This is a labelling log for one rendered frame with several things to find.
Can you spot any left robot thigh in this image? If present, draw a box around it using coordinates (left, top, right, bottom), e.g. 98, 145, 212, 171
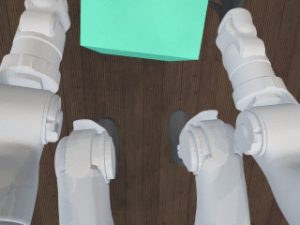
57, 128, 116, 225

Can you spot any right robot shin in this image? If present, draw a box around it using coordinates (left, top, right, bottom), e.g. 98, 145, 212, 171
177, 110, 243, 166

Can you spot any robot left forearm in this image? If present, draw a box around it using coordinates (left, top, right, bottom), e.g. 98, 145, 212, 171
0, 0, 71, 93

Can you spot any right robot upper arm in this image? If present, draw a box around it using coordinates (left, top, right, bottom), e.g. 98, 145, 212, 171
233, 103, 300, 225

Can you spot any robot right hand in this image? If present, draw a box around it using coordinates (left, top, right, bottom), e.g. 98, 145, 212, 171
207, 0, 247, 23

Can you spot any carton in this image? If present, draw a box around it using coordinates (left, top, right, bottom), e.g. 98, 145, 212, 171
80, 0, 208, 62

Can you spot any left robot upper arm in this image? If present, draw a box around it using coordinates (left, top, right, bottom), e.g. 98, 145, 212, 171
0, 83, 63, 225

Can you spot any robot right forearm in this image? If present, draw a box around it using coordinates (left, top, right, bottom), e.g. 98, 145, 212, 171
216, 7, 300, 112

